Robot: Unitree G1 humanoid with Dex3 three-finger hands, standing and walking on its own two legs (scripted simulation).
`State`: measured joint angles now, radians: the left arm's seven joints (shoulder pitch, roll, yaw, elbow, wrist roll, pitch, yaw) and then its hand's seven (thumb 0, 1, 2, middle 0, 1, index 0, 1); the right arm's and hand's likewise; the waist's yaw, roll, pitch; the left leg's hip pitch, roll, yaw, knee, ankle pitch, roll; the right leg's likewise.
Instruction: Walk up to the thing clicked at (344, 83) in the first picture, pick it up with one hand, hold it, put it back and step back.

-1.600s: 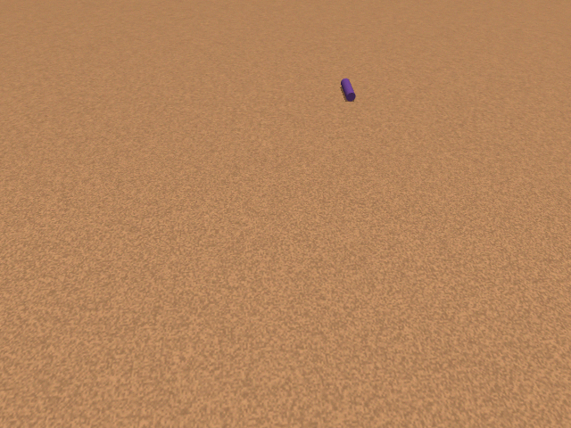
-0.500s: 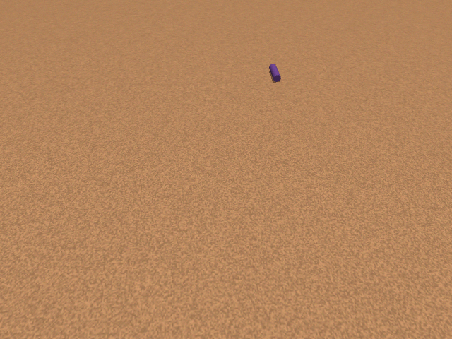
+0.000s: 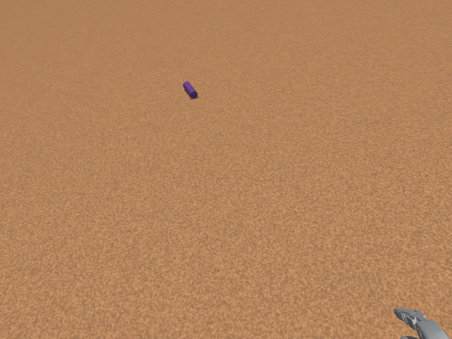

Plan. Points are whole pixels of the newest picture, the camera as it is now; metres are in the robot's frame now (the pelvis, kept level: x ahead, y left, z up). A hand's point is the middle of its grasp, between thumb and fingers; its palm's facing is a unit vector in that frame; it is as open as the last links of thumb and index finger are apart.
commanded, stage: walk up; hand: left
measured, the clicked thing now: (189, 89) +2.17 +0.44 -0.72
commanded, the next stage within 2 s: none
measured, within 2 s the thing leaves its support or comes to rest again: neither
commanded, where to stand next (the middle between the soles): +1.82 +0.64 m, yaw -61 degrees
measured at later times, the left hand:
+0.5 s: hand (108, 199) +0.51 +0.37 -0.11, palm faces -0.35 -0.82 -0.45, open 7.4 cm
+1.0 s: hand (143, 133) +0.81 +0.34 -0.11, palm faces -0.45 -0.76 -0.48, open 7.4 cm
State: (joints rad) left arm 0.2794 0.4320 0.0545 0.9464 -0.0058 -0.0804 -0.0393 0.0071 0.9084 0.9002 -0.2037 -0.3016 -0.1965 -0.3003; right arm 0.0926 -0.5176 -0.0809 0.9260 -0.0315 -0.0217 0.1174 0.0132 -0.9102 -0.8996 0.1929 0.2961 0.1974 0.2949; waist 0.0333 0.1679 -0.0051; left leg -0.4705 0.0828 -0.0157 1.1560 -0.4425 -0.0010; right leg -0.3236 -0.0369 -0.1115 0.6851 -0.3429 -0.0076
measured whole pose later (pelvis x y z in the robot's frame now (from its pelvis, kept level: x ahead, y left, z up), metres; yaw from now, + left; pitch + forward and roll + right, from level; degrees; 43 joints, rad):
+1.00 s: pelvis +0.62 +0.12 +0.01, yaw -29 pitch -1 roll -2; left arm 0.30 0.38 0.02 0.93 0.00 -0.10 0.03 0.01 0.90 0.90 -0.21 -0.30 -0.21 -0.30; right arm 0.18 -0.42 -0.09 0.76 -0.05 0.04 0.13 0.01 -0.91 -0.90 0.20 0.30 0.20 0.30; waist -0.02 0.13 0.05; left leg -0.64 0.17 -0.10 0.98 -0.21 -0.04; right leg -0.23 -0.02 -0.04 0.57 -0.32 0.01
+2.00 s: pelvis +1.13 +0.26 -0.01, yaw -45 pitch +0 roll -1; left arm 0.29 0.50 0.07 1.00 -0.01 -0.06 0.11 0.01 0.90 0.90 -0.21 -0.30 -0.20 -0.30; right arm 0.23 -0.44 -0.11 0.79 -0.06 0.05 0.08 0.00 -0.91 -0.90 0.20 0.30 0.20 0.30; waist -0.05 0.04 0.06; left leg -0.41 0.08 0.08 0.83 -0.42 0.00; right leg -0.58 -0.05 0.05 1.16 -0.47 -0.05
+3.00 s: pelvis +1.48 +0.47 -0.01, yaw -52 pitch -2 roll -2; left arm 0.28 0.40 0.04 0.82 0.02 -0.08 0.11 0.01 0.90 0.90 -0.22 -0.30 -0.21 -0.30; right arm 0.25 -0.45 -0.12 0.72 -0.06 0.12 0.07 0.01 -0.90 -0.90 0.20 0.30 0.20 0.30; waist -0.02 0.15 0.14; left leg -0.60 0.01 -0.11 1.35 -0.45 -0.01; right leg -0.45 -0.07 -0.08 0.77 -0.29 -0.02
